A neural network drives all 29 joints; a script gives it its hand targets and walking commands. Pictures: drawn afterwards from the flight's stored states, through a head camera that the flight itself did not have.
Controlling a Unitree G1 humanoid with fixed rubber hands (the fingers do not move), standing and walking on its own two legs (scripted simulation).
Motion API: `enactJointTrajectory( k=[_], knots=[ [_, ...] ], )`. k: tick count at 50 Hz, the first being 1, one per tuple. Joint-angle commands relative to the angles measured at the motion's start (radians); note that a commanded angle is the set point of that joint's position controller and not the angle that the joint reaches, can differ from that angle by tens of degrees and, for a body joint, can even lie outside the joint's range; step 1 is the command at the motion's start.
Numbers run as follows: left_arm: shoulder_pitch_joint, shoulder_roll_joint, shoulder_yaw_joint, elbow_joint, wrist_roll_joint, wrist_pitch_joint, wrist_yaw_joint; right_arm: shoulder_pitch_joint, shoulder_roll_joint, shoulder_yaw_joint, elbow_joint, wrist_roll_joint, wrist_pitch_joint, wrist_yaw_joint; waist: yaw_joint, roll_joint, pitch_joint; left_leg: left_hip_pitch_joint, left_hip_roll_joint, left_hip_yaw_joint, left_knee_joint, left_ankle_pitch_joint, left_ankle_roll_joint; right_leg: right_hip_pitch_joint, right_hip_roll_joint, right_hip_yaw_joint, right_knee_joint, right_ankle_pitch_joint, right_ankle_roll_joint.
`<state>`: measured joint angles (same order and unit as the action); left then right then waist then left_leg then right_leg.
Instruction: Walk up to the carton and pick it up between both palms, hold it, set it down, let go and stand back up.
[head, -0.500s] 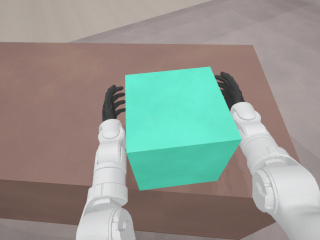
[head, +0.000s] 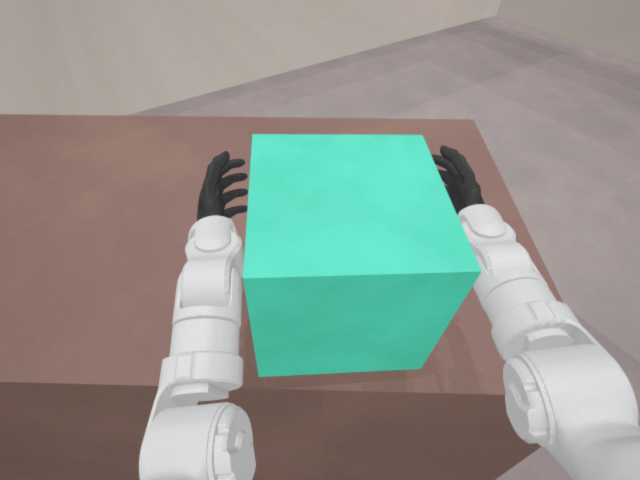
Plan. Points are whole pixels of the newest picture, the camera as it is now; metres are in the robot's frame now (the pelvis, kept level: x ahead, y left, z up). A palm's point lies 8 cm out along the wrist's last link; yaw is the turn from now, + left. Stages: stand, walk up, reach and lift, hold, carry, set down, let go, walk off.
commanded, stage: reach and lift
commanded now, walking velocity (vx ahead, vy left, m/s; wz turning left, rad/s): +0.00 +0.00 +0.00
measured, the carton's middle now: (340, 256) +0.38 +0.03 +0.09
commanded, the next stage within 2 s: none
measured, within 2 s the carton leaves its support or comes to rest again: neither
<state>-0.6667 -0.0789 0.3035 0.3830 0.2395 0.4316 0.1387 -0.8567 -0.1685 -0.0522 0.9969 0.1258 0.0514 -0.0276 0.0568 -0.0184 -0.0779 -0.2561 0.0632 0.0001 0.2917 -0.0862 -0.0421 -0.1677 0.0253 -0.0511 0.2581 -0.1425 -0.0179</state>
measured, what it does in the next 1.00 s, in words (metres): stands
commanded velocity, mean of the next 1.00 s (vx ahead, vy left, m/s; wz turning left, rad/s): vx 0.00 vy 0.00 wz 0.00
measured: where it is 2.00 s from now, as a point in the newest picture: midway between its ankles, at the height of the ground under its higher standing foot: outside the picture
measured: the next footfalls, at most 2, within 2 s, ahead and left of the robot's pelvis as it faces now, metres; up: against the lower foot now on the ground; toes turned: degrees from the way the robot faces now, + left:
none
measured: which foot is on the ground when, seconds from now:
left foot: down 0.00-1.00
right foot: down 0.00-1.00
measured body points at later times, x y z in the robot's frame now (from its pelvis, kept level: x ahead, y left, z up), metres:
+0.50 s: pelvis +0.00 +0.02 +0.00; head -0.02 +0.04 +0.45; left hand +0.39 +0.19 +0.19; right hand +0.42 -0.13 +0.17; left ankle +0.04 +0.14 -0.75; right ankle -0.01 -0.10 -0.75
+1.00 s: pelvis -0.01 +0.03 +0.00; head -0.06 +0.05 +0.44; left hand +0.38 +0.19 +0.23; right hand +0.40 -0.13 +0.21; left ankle +0.04 +0.14 -0.75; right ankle -0.01 -0.10 -0.75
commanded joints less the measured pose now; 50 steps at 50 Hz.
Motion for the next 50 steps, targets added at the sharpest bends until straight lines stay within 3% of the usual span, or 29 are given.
enactJointTrajectory(
  k=[1, 3, 4, 6, 7, 9, 10, 11, 12, 14, 15, 17, 19, 21, 23, 24, 26, 29, 30, 32, 34, 37, 38, 39, 41, 43, 45, 46, 50],
  knots=[
    [-0.621, -0.583, -0.459, -0.149, -0.09, -0.041, -0.099, -0.732, 0.565, 0.188, -0.333, 0.023, -0.052, 0.091, -0.032, 0.033, -0.527, 0.384, -0.052, 0.017, 0.063, 0.29, -0.009, 0.01, 0.019, -0.039, -0.014, 0.231, 0.05],
    [-0.554, -0.506, -0.38, -0.094, -0.06, -0.011, -0.129, -0.681, 0.586, 0.205, -0.303, 0.03, -0.02, 0.078, -0.001, -0.009, -0.408, 0.336, -0.064, 0.038, 0.04, 0.189, 0.021, 0.064, -0.001, -0.012, -0.032, 0.187, 0.063],
    [-0.577, -0.504, -0.371, -0.073, -0.053, 0.004, -0.14, -0.667, 0.574, 0.167, -0.298, 0.014, -0.009, 0.079, -0.028, -0.009, -0.354, 0.319, -0.064, 0.032, 0.02, 0.134, 0.023, 0.057, -0.005, -0.017, -0.035, 0.144, 0.068],
    [-0.551, -0.524, -0.395, -0.113, -0.063, 0.025, -0.134, -0.652, 0.555, 0.191, -0.279, 0.045, 0.003, 0.088, -0.016, 0.03, -0.374, 0.358, -0.057, 0.028, 0.022, 0.184, 0.011, 0.041, 0.011, -0.024, -0.038, 0.145, 0.053],
    [-0.529, -0.518, -0.407, -0.121, -0.078, 0.032, -0.142, -0.682, 0.573, 0.217, -0.359, 0.057, -0.003, 0.076, -0.016, 0.002, -0.401, 0.373, -0.066, 0.029, 0.035, 0.207, 0.018, 0.072, 0.004, -0.016, -0.041, 0.194, 0.059],
    [-0.561, -0.508, -0.386, -0.113, -0.057, 0.045, -0.154, -0.677, 0.548, 0.185, -0.332, 0.038, 0.016, 0.075, -0.048, 0.009, -0.33, 0.341, -0.069, 0.027, 0.018, 0.166, 0.016, 0.047, 0.007, -0.031, -0.038, 0.159, 0.062],
    [-0.567, -0.488, -0.382, -0.115, -0.061, 0.052, -0.159, -0.704, 0.558, 0.196, -0.367, 0.038, 0.018, 0.07, -0.029, -0.005, -0.364, 0.345, -0.066, 0.033, 0.026, 0.169, 0.018, 0.071, 0.002, -0.021, -0.03, 0.172, 0.066],
    [-0.6, -0.502, -0.394, -0.144, -0.079, 0.048, -0.166, -0.672, 0.586, 0.198, -0.376, 0.044, 0.023, 0.062, -0.056, -0.002, -0.401, 0.355, -0.074, 0.031, 0.026, 0.189, 0.013, 0.104, 0.0, -0.025, -0.027, 0.199, 0.075],
    [-0.562, -0.503, -0.429, -0.201, -0.092, 0.06, -0.169, -0.654, 0.602, 0.237, -0.443, 0.069, 0.032, 0.051, -0.054, 0.009, -0.44, 0.381, -0.077, 0.028, 0.049, 0.253, 0.011, 0.126, 0.0, -0.021, -0.019, 0.276, 0.078],
    [-0.644, -0.5, -0.446, -0.19, -0.098, 0.05, -0.168, -0.704, 0.598, 0.245, -0.459, 0.073, 0.045, 0.042, -0.065, 0.032, -0.426, 0.382, -0.084, 0.026, 0.06, 0.235, -0.002, 0.099, 0.002, -0.016, -0.015, 0.248, 0.079],
    [-0.579, -0.481, -0.405, -0.153, -0.079, 0.072, -0.17, -0.713, 0.579, 0.244, -0.454, 0.086, 0.05, 0.045, -0.042, 0.036, -0.396, 0.373, -0.077, 0.022, 0.054, 0.216, 0.004, 0.1, 0.005, -0.005, -0.019, 0.225, 0.075],
    [-0.541, -0.532, -0.466, -0.238, -0.091, 0.097, -0.173, -0.659, 0.565, 0.263, -0.486, 0.093, 0.061, 0.036, -0.073, 0.046, -0.43, 0.43, -0.073, 0.018, 0.063, 0.307, -0.014, 0.11, 0.021, -0.035, -0.011, 0.278, 0.071],
    [-0.56, -0.513, -0.433, -0.185, -0.073, 0.111, -0.175, -0.642, 0.557, 0.248, -0.429, 0.096, 0.087, 0.035, -0.081, 0.052, -0.329, 0.409, -0.074, 0.017, 0.052, 0.251, -0.018, 0.071, 0.032, -0.036, -0.034, 0.183, 0.058],
    [-0.563, -0.494, -0.454, -0.247, -0.113, 0.123, -0.197, -0.678, 0.584, 0.272, -0.549, 0.117, 0.084, 0.02, -0.082, 0.004, -0.413, 0.421, -0.077, 0.018, 0.063, 0.272, -0.012, 0.119, 0.029, -0.033, -0.024, 0.228, 0.069],
    [-0.559, -0.499, -0.459, -0.225, -0.104, 0.13, -0.197, -0.669, 0.585, 0.283, -0.569, 0.124, 0.097, 0.017, -0.089, 0.021, -0.404, 0.423, -0.084, 0.015, 0.072, 0.304, -0.015, 0.112, 0.025, -0.028, -0.017, 0.272, 0.074],
    [-0.548, -0.484, -0.435, -0.229, -0.09, 0.14, -0.202, -0.665, 0.584, 0.296, -0.558, 0.137, 0.105, 0.015, -0.063, 0.031, -0.405, 0.434, -0.08, 0.016, 0.073, 0.31, -0.014, 0.127, 0.027, -0.021, -0.011, 0.273, 0.074],
    [-0.542, -0.479, -0.435, -0.203, -0.088, 0.165, -0.21, -0.677, 0.57, 0.29, -0.572, 0.134, 0.122, 0.005, -0.082, 0.028, -0.35, 0.411, -0.084, 0.019, 0.062, 0.248, -0.011, 0.101, 0.023, -0.023, -0.026, 0.221, 0.076],
    [-0.578, -0.5, -0.463, -0.25, -0.128, 0.168, -0.214, -0.699, 0.586, 0.303, -0.636, 0.156, 0.134, 0.0, -0.094, 0.018, -0.421, 0.441, -0.083, 0.013, 0.08, 0.297, -0.018, 0.113, 0.037, -0.019, -0.023, 0.239, 0.066],
    [-0.589, -0.508, -0.473, -0.248, -0.116, 0.167, -0.211, -0.665, 0.578, 0.281, -0.56, 0.151, 0.143, 0.003, -0.113, 0.055, -0.369, 0.434, -0.079, 0.008, 0.071, 0.282, -0.032, 0.085, 0.041, -0.028, -0.023, 0.207, 0.054],
    [-0.568, -0.483, -0.442, -0.238, -0.097, 0.179, -0.217, -0.632, 0.59, 0.29, -0.557, 0.16, 0.167, 0.003, -0.093, 0.057, -0.348, 0.42, -0.085, 0.013, 0.061, 0.251, -0.018, 0.099, 0.032, -0.022, -0.025, 0.19, 0.059],
    [-0.556, -0.46, -0.421, -0.209, -0.099, 0.19, -0.239, -0.667, 0.603, 0.301, -0.598, 0.155, 0.172, -0.011, -0.088, 0.007, -0.354, 0.391, -0.097, 0.019, 0.062, 0.226, 0.004, 0.145, 0.022, -0.005, -0.024, 0.218, 0.069],
    [-0.597, -0.472, -0.44, -0.205, -0.11, 0.202, -0.242, -0.717, 0.607, 0.305, -0.622, 0.167, 0.187, -0.022, -0.107, 0.016, -0.338, 0.375, -0.096, 0.013, 0.061, 0.205, 0.005, 0.133, 0.03, -0.004, -0.019, 0.213, 0.072],
    [-0.605, -0.468, -0.421, -0.178, -0.102, 0.198, -0.244, -0.73, 0.608, 0.303, -0.599, 0.177, 0.192, -0.013, -0.091, 0.025, -0.33, 0.365, -0.099, 0.018, 0.057, 0.176, 0.002, 0.109, 0.033, -0.002, -0.025, 0.158, 0.068],
    [-0.643, -0.497, -0.462, -0.233, -0.116, 0.193, -0.236, -0.735, 0.621, 0.307, -0.62, 0.174, 0.19, -0.014, -0.107, 0.037, -0.372, 0.389, -0.094, 0.012, 0.053, 0.199, -0.006, 0.113, 0.04, -0.017, -0.013, 0.165, 0.062],
    [-0.651, -0.477, -0.437, -0.191, -0.095, 0.203, -0.24, -0.71, 0.6, 0.27, -0.533, 0.165, 0.206, -0.01, -0.108, 0.062, -0.326, 0.373, -0.095, 0.02, 0.048, 0.159, -0.006, 0.097, 0.036, -0.011, -0.027, 0.111, 0.05],
    [-0.648, -0.452, -0.395, -0.19, -0.095, 0.203, -0.264, -0.719, 0.648, 0.3, -0.587, 0.171, 0.216, -0.028, -0.104, 0.002, -0.331, 0.357, -0.108, 0.03, 0.048, 0.148, 0.023, 0.153, 0.022, 0.011, -0.03, 0.168, 0.074],
    [-0.669, -0.457, -0.42, -0.164, -0.094, 0.214, -0.271, -0.711, 0.605, 0.259, -0.533, 0.161, 0.222, -0.029, -0.137, 0.043, -0.323, 0.373, -0.102, 0.02, 0.047, 0.151, 0.004, 0.133, 0.031, -0.003, -0.022, 0.155, 0.06],
    [-0.628, -0.458, -0.388, -0.1, -0.076, 0.223, -0.275, -0.727, 0.616, 0.265, -0.534, 0.166, 0.231, -0.03, -0.118, 0.033, -0.266, 0.335, -0.107, 0.023, 0.026, 0.098, 0.013, 0.132, 0.031, -0.002, -0.032, 0.114, 0.065],
    [-0.711, -0.469, -0.406, -0.156, -0.096, 0.207, -0.269, -0.798, 0.664, 0.299, -0.578, 0.181, 0.225, -0.03, -0.096, 0.019, -0.336, 0.333, -0.107, 0.03, 0.036, 0.103, 0.025, 0.139, 0.036, 0.001, -0.023, 0.113, 0.065]
  ],
)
